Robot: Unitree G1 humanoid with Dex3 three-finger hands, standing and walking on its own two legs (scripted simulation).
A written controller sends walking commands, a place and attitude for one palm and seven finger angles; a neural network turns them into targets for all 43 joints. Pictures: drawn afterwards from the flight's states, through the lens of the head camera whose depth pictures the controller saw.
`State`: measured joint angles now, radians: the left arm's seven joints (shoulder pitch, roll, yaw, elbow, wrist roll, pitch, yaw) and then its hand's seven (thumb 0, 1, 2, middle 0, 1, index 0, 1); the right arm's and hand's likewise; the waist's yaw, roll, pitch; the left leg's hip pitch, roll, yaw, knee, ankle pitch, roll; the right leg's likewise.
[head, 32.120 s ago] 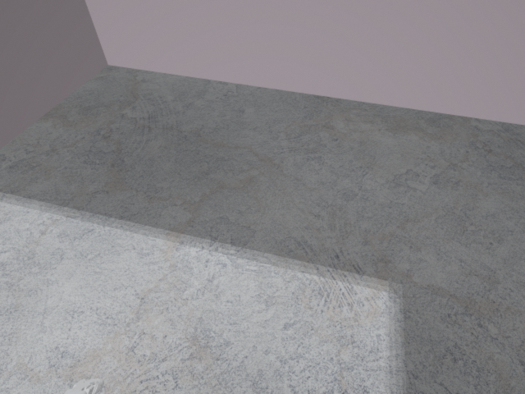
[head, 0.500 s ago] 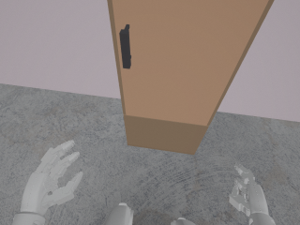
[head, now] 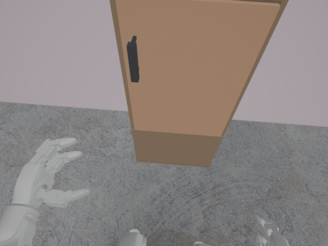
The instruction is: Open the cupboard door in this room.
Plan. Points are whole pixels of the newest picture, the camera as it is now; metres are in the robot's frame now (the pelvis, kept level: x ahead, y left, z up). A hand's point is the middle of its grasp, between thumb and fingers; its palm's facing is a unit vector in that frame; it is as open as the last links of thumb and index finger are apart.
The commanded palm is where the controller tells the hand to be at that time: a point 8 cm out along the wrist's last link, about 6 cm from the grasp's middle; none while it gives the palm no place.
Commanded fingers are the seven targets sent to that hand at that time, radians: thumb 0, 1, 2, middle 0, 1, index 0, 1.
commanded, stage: raise the hand with hooked fingers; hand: left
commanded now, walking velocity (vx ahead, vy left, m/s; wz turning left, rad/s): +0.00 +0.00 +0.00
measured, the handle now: (134, 59) +0.63 +0.13 +0.10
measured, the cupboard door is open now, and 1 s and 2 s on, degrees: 0 0 0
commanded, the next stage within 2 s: move the hooked fingers beside the handle in 1.12 s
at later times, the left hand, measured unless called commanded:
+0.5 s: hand (43, 150) +0.29 +0.27 +0.11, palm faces +0.00 -1.00 -0.05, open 13.9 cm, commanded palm +0.26 +0.32 +0.11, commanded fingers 0.00 -0.50 0.30 -0.30 -1.20 -0.30 -1.20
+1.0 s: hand (49, 140) +0.31 +0.26 +0.12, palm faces -0.01 -1.00 -0.03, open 13.9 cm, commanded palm +0.28 +0.31 +0.12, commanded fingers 0.00 -0.50 0.30 -0.30 -1.20 -0.30 -1.20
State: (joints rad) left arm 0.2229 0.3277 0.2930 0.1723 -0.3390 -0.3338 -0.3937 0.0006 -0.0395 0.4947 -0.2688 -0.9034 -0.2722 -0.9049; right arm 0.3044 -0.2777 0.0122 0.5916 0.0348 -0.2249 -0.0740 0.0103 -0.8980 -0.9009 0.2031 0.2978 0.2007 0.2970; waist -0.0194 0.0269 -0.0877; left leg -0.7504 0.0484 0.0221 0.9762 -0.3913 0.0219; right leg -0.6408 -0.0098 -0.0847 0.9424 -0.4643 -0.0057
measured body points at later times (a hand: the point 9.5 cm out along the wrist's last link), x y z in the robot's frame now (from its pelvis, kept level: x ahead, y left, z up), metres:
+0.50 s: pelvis +0.01 +0.00 +0.02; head +0.04 +0.01 +0.47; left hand +0.28 +0.32 +0.11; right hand +0.19 -0.23 -0.05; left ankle +0.06 +0.10 -0.68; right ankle +0.01 -0.12 -0.68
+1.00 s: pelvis +0.02 -0.01 +0.03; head +0.05 +0.00 +0.48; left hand +0.30 +0.32 +0.12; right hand +0.16 -0.26 -0.05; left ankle +0.06 +0.10 -0.68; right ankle +0.01 -0.12 -0.68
